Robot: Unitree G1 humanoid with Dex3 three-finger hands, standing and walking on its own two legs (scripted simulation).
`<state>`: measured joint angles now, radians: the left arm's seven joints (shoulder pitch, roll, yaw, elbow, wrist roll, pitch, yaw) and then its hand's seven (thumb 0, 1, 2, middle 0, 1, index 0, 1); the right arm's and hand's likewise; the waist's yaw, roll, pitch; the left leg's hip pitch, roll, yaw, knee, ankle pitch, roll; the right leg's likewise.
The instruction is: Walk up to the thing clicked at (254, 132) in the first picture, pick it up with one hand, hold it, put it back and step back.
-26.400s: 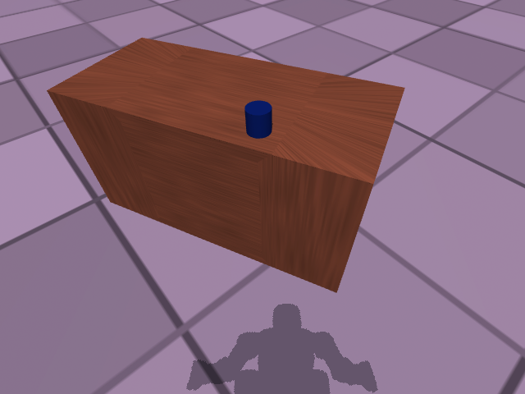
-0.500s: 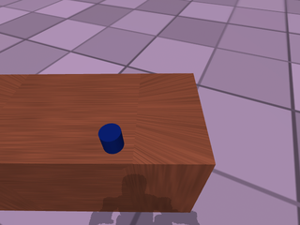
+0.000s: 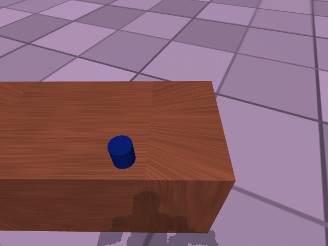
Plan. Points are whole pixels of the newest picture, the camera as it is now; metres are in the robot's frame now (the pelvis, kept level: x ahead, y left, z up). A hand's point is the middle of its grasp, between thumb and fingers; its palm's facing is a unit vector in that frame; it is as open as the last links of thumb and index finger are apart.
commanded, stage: stand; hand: left
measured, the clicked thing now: (122, 152) +0.44 +0.17 -0.09
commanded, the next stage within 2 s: step back in 1.84 s
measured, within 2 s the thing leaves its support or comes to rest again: neither
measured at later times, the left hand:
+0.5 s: hand out of the picture +0.08 +0.25 -0.16, palm faces -0.03 -0.94 -0.34, open 7.4 cm
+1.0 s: hand out of the picture +0.08 +0.25 -0.16, palm faces -0.03 -0.94 -0.34, open 7.4 cm
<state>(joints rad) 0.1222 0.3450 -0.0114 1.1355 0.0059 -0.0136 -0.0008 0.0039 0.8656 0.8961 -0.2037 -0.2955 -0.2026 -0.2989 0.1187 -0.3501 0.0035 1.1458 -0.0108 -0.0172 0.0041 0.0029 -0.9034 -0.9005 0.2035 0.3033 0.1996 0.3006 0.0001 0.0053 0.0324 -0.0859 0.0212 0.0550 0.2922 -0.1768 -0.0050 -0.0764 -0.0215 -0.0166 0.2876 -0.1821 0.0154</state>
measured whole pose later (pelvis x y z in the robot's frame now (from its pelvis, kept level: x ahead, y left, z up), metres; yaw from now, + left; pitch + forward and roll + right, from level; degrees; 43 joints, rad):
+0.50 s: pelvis +0.01 +0.00 +0.00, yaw +0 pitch -1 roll +0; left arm 0.12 0.34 -0.02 1.13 0.01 -0.01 0.00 0.01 0.91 0.90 -0.20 -0.30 -0.20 -0.30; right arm 0.12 -0.35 0.00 1.14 -0.01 -0.02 0.00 0.00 -0.90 -0.90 0.20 0.30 0.20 0.30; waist 0.00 0.00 0.03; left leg -0.08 0.02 0.06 0.29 -0.18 0.00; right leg -0.07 -0.02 -0.02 0.29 -0.19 0.02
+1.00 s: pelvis +0.01 +0.00 +0.00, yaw +0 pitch -2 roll +0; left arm 0.12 0.35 -0.01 1.13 0.00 -0.01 0.00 0.01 0.91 0.90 -0.20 -0.30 -0.20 -0.30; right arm 0.11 -0.35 0.00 1.14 -0.01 -0.02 0.00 0.00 -0.90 -0.90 0.20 0.30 0.20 0.30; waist 0.00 0.00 0.04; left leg -0.07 0.02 0.06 0.28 -0.19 -0.01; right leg -0.07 -0.02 -0.01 0.29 -0.19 0.02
